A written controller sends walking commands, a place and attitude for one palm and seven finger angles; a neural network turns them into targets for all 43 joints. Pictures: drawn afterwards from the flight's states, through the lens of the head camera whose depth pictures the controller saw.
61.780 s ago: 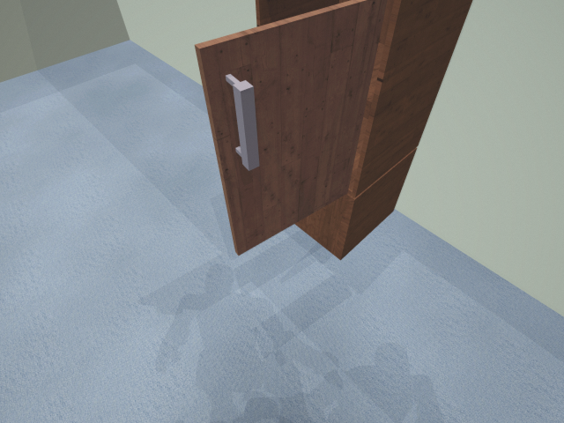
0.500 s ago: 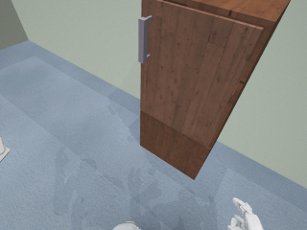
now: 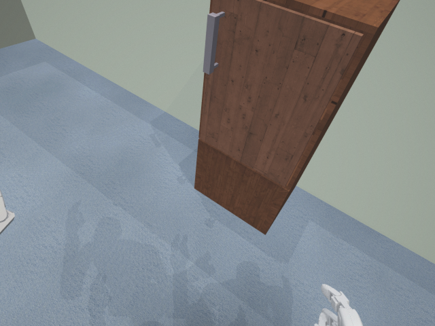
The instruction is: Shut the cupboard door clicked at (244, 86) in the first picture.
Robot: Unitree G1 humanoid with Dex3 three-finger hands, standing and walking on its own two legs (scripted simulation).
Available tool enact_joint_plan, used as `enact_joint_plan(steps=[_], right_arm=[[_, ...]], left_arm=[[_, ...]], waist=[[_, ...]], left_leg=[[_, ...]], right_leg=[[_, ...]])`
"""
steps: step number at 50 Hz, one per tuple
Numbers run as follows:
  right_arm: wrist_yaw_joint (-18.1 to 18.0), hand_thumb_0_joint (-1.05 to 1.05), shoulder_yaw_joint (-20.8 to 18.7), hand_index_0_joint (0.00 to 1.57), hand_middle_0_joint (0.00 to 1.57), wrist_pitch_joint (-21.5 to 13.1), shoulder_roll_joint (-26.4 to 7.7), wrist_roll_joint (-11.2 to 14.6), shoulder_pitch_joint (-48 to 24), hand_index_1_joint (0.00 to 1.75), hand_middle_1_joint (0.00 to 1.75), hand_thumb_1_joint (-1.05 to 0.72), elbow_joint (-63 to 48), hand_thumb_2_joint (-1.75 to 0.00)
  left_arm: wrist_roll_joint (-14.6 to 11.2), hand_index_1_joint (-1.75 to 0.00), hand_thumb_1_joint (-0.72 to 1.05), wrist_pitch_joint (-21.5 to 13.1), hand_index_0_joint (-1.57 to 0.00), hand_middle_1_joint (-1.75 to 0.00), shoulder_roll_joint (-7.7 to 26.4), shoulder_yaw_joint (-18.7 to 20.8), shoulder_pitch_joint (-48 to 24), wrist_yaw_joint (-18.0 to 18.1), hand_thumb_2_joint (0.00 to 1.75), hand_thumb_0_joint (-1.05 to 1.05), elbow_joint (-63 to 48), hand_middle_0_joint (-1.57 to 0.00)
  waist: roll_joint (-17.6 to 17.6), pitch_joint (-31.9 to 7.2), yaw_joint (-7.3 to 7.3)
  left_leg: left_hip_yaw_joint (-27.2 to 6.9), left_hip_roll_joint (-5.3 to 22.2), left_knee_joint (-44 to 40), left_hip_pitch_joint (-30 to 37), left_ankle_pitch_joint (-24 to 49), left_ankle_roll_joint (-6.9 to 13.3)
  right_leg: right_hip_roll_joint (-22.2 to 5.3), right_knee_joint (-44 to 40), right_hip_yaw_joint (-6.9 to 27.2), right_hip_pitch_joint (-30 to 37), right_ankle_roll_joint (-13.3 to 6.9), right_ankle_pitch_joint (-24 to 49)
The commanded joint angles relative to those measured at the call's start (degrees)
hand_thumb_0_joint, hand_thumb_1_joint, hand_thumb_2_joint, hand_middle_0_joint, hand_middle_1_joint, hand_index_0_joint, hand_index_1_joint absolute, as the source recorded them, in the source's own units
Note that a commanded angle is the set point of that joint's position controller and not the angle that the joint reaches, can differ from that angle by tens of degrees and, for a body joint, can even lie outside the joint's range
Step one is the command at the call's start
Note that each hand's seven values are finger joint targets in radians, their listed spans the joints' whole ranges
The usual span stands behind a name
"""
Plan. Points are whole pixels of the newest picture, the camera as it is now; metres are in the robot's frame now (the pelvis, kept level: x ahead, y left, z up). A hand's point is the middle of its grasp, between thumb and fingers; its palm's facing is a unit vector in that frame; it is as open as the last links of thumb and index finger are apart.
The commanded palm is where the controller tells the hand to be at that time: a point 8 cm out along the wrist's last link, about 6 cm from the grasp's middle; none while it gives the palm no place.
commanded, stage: stop stepping back and stand still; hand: left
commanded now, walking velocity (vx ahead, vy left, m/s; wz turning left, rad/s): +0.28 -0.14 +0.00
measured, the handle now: (214, 43) +0.88 +0.06 +0.12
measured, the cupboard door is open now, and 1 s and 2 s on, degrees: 0 0 0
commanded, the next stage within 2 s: let the arm hang, fingers relaxed in 1.24 s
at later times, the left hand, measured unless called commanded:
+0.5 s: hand out of the picture +0.15 +0.27 +0.18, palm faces +0.42 -0.81 -0.42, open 7.5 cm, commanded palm +0.09 +0.31 +0.19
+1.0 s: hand out of the picture +0.17 +0.27 +0.17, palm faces +0.37 -0.80 -0.46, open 7.4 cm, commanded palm +0.12 +0.31 +0.19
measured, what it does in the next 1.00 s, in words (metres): steps on the spot: right foot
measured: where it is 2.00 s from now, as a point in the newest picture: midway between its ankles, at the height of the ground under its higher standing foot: outside the picture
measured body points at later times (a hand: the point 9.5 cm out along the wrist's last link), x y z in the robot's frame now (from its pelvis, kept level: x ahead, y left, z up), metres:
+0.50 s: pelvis -0.06 +0.01 +0.01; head -0.08 +0.03 +0.46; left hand +0.12 +0.31 +0.20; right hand +0.07 -0.23 -0.07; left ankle +0.06 +0.11 -0.72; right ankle -0.06 -0.10 -0.72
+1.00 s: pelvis -0.03 +0.02 +0.01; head -0.04 +0.03 +0.46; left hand +0.15 +0.31 +0.20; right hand +0.11 -0.21 -0.07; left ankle +0.02 +0.12 -0.73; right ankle -0.07 -0.09 -0.73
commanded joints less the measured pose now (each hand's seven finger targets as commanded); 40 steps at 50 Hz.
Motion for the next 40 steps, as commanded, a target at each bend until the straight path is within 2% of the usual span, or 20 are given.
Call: enact_joint_plan(steps=[1,3,6,7,10,13,15,17,18,21,23,25,26,27,29,33,34,36,38,40], right_arm=[[0.05,0.0,-1.92,0.2,0.2,-4.02,-9.92,0.59,-4.22,0.3,0.3,-0.9,-8.18,-0.9],[-0.26,0.0,-1.18,0.2,0.2,-3.24,-9.46,0.6,-4.25,0.3,0.3,-0.9,-8.15,-0.9],[-1.08,0.0,-1.62,0.2,0.2,-2.38,-8.85,0.63,-5.02,0.3,0.3,-0.9,-7.94,-0.9],[-1.39,0.0,-0.96,0.2,0.2,-1.91,-7.99,0.46,-5.0,0.3,0.3,-0.9,-7.91,-0.9],[-1.94,0.0,-0.1,0.2,0.2,-0.81,-8.2,0.24,-5.99,0.3,0.3,-0.9,-7.49,-0.9],[-2.73,0.0,0.02,0.2,0.2,-0.42,-8.76,0.03,-6.38,0.3,0.3,-0.9,-7.56,-0.9],[-3.02,0.0,0.21,0.2,0.2,-0.8,-9.26,0.04,-6.69,0.3,0.3,-0.9,-8.09,-0.9],[-3.18,0.0,-0.04,0.2,0.2,-1.72,-9.6,0.13,-6.46,0.3,0.3,-0.9,-8.13,-0.9],[-3.06,0.0,-0.16,0.2,0.2,-1.93,-9.29,-0.11,-6.05,0.3,0.3,-0.9,-8.03,-0.9],[-2.22,0.0,-0.56,0.2,0.2,-2.45,-8.98,0.21,-5.37,0.3,0.3,-0.9,-8.4,-0.9],[-1.67,0.0,-0.62,0.2,0.2,-2.24,-8.64,0.45,-5.21,0.3,0.3,-0.9,-8.56,-0.9],[-1.53,0.0,-0.98,0.2,0.2,-1.55,-8.35,0.0,-5.14,0.3,0.3,-0.9,-8.52,-0.9],[-1.56,0.0,-1.25,0.2,0.2,-1.26,-8.97,-0.19,-4.87,0.3,0.3,-0.9,-7.81,-0.9],[-1.58,0.0,-0.89,0.2,0.2,-0.82,-8.53,-0.06,-4.69,0.3,0.3,-0.9,-7.09,-0.9],[-1.79,0.0,-0.55,0.2,0.2,-0.67,-8.6,0.26,-4.71,0.3,0.3,-0.9,-6.58,-0.9],[-2.83,0.0,-0.67,0.2,0.2,-2.13,-9.85,0.93,-6.32,0.3,0.3,-0.9,-7.24,-0.9],[-2.76,0.0,-0.45,0.2,0.2,-2.48,-9.56,1.19,-6.31,0.3,0.3,-0.9,-7.31,-0.9],[-2.87,0.0,0.08,0.2,0.2,-3.09,-9.57,0.87,-6.61,0.3,0.3,-0.9,-7.8,-0.9],[-2.7,0.0,0.16,0.2,0.2,-3.7,-8.62,0.53,-6.3,0.3,0.3,-0.9,-8.15,-0.9],[-2.2,0.0,0.16,0.2,0.2,-4.11,-8.57,0.49,-5.9,0.3,0.3,-0.9,-8.48,-0.9]], left_arm=[[0.39,-0.3,0.9,-2.93,-0.2,-0.3,9.1,4.06,-1.71,0.54,0.9,0.0,-13.58,-0.2],[0.43,-0.3,0.9,-1.9,-0.2,-0.3,9.84,3.73,-3.67,0.56,0.9,0.0,-10.91,-0.2],[-0.68,-0.3,0.9,-0.56,-0.2,-0.3,11.32,4.19,-5.6,1.27,0.9,0.0,-9.25,-0.2],[-0.69,-0.3,0.9,-0.07,-0.2,-0.3,10.21,3.17,-3.66,1.65,0.9,0.0,-8.83,-0.2],[-0.48,-0.3,0.9,0.46,-0.2,-0.3,10.4,2.95,-4.15,2.13,0.9,0.0,-7.3,-0.2],[0.03,-0.3,0.9,0.52,-0.2,-0.3,10.18,2.53,-5.36,2.06,0.9,0.0,-5.91,-0.2],[0.36,-0.3,0.9,0.28,-0.2,-0.3,9.7,2.15,-6.28,1.95,0.9,0.0,-6.82,-0.2],[0.58,-0.3,0.9,-0.37,-0.2,-0.3,10.28,2.75,-6.64,1.88,0.9,0.0,-8.42,-0.2],[0.5,-0.3,0.9,-0.36,-0.2,-0.3,9.86,2.76,-5.05,1.7,0.9,0.0,-7.01,-0.2],[0.54,-0.3,0.9,-0.34,-0.2,-0.3,9.32,2.43,-0.96,1.02,0.9,0.0,-7.45,-0.2],[0.58,-0.3,0.9,-0.23,-0.2,-0.3,9.23,2.33,0.72,0.99,0.9,0.0,-7.67,-0.2],[0.54,-0.3,0.9,-0.16,-0.2,-0.3,10.23,3.06,0.15,1.11,0.9,0.0,-7.78,-0.2],[0.39,-0.3,0.9,-0.1,-0.2,-0.3,11.14,3.93,-0.64,1.4,0.9,0.0,-7.63,-0.2],[0.53,-0.3,0.9,-0.01,-0.2,-0.3,9.28,1.77,-2.68,1.62,0.9,0.0,-6.9,-0.2],[1.06,-0.3,0.9,-0.27,-0.2,-0.3,8.78,0.5,-7.66,2.35,0.9,0.0,-4.44,-0.2],[1.77,-0.3,0.9,-1.47,-0.2,-0.3,8.73,-0.54,-12.88,1.94,0.9,0.0,-3.87,-0.2],[1.37,-0.3,0.9,-1.95,-0.2,-0.3,9.05,-0.32,-11.79,1.6,0.9,0.0,-4.02,-0.2],[1.62,-0.3,0.9,-2.08,-0.2,-0.3,8.4,0.41,-9.69,1.14,0.9,0.0,-5.89,-0.2],[2.01,-0.3,0.9,-2.46,-0.2,-0.3,8.18,0.37,-9.56,1.12,0.9,0.0,-7.82,-0.2],[2.06,-0.3,0.9,-2.41,-0.2,-0.3,8.13,0.8,-6.37,1.07,0.9,0.0,-8.1,-0.2]], waist=[[14.88,-6.17,0.31],[9.46,-4.09,-0.41],[-0.53,-7.32,-0.32],[-0.08,-6.44,-0.59],[0.46,-1.79,-1.11],[4.47,3.8,-1.37],[11.64,6.07,-1.2],[17.94,3.62,-0.59],[17.14,2.54,-0.21],[14.49,-2.08,0.3],[9.34,-4.36,0.41],[0.49,-3.24,0.13],[-1.78,-2.11,0.05],[-3.13,-0.05,-0.36],[-3.44,2.16,-1.01],[5.88,3.77,-0.23],[8.54,2.15,-0.18],[17.55,1.72,0.25],[14.75,1.13,0.47],[11.83,-1.53,0.81]], left_leg=[[-8.89,9.29,-14.91,3.94,-5.1,3.11],[-4.32,4.59,-12.78,0.77,-14.99,0.38],[-0.98,-0.7,-0.4,11.41,-6.27,-1.48],[-1.34,-0.72,0.33,11.15,-4.61,-0.94],[-1.91,-1.08,-2.2,10.21,-6.45,-0.61],[-5.46,0.09,-8.73,6.12,-15.78,0.15],[-12.12,2.91,-19.67,1.85,-25.86,0.94],[-19.1,6.95,-30.98,-2.06,-33.17,1.37],[-18.98,7.61,-31.56,-3.47,-31.67,1.81],[-10.07,4.09,-26.84,-1.3,-23.2,0.42],[-5.04,0.98,-19.75,1.0,-17.49,-0.28],[-1.34,-2.11,-7.1,5.68,-9.4,-1.08],[-1.15,-2.84,1.3,8.32,-5.81,-1.52],[-1.5,-2.66,6.01,7.19,-4.72,-1.44],[-2.56,-1.4,4.95,7.41,-4.23,-0.71],[-5.94,0.76,-11.18,11.18,-3.23,1.18],[-8.75,2.12,-15.4,10.03,-10.82,1.15],[-17.81,6.54,-28.7,2.91,-26.62,2.48],[-18.16,8.45,-29.43,0.13,-25.82,3.99],[-13.21,6.34,-26.49,0.36,-20.71,3.02]], right_leg=[[-0.26,-20.94,-1.56,12.59,-0.15,4.38],[-3.89,-26.59,2.17,14.89,-3.65,3.69],[-11.5,-31.74,13.5,3.75,-8.3,-6.38],[-12.48,-31.72,13.34,3.43,-8.92,-5.49],[-10.54,-31.69,10.08,-0.22,-7.52,-10.6],[-7.17,-28.57,6.59,-2.36,-6.61,-17.89],[-2.4,-22.63,2.46,0.78,-4.93,-14.14],[1.79,-12.54,-2.49,9.9,-2.57,-4.79],[1.77,-11.87,-2.27,13.29,-2.36,-2.42],[0.68,-20.84,-2.33,18.95,-2.88,0.11],[-2.08,-25.46,0.84,18.16,-4.19,-0.84],[-8.68,-32.88,10.86,7.97,-7.51,-10.37],[-13.2,-36.44,17.41,1.22,-10.17,-13.82],[-16.18,-37.45,20.31,-1.65,-11.78,-14.85],[-15.89,-35.17,17.5,-3.18,-10.38,-13.54],[-6.41,-26.87,8.54,0.18,-4.54,-0.9],[-4.97,-25.25,6.56,2.25,-3.47,-3.63],[-0.78,-15.21,1.61,9.9,-1.2,0.44],[-1.19,-13.89,1.7,13.88,-0.86,5.11],[-1.26,-19.28,1.28,17.8,-1.19,6.57]])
